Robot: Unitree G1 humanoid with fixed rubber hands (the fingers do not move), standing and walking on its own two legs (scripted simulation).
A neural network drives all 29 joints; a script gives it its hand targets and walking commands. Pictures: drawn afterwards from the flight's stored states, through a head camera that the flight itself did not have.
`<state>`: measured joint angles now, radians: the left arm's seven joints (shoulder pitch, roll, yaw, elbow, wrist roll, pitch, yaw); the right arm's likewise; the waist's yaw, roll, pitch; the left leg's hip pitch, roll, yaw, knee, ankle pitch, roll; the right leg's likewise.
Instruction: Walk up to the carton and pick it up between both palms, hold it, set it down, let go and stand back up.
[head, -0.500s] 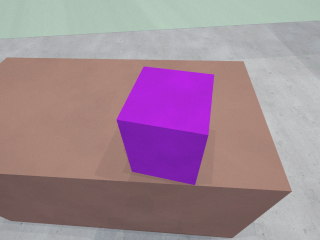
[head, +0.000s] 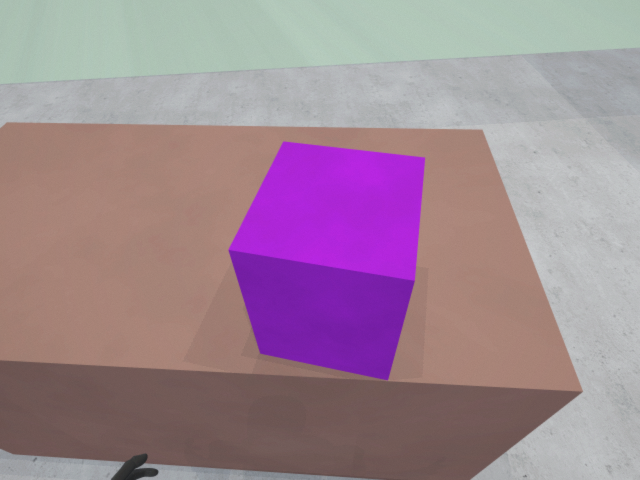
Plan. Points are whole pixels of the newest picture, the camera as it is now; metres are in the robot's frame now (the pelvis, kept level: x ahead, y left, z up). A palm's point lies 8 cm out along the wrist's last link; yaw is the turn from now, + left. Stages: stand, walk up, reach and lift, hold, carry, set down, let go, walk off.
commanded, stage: walk up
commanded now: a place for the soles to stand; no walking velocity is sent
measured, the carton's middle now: (336, 262) +0.40 +0.02 +0.03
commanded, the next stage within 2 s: reach and lift in 0.28 s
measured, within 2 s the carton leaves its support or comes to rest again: neither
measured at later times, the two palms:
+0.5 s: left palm out of the picture +0.14 +0.28 -0.10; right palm out of the picture +0.11 -0.28 -0.11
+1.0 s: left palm out of the picture +0.10 +0.29 -0.05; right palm out of the picture +0.08 -0.23 -0.07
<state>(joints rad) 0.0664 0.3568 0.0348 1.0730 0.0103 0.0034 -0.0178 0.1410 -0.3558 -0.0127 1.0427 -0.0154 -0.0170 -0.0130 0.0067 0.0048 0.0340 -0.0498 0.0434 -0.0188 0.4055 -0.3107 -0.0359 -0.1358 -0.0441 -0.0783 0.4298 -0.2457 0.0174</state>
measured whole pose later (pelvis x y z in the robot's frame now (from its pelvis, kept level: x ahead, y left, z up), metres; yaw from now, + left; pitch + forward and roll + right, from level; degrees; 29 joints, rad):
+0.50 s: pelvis -0.04 +0.00 -0.02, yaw -1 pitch -3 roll -1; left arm 0.03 0.34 0.12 0.52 0.06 0.44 -0.02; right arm 0.00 -0.28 -0.07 0.95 -0.02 -0.16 0.02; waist -0.01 -0.02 0.17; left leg -0.22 0.07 -0.03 0.66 -0.39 -0.05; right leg -0.28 -0.02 -0.07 0.62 -0.28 0.01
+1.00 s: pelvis -0.05 +0.00 +0.00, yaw -3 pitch -8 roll +0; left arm 0.24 0.35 0.09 0.33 -0.07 0.38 -0.01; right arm 0.31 -0.16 -0.08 0.40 -0.03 0.06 -0.02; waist 0.02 0.01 0.13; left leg -0.02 0.05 0.03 0.46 -0.29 -0.03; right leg -0.11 -0.03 -0.03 0.44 -0.19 0.02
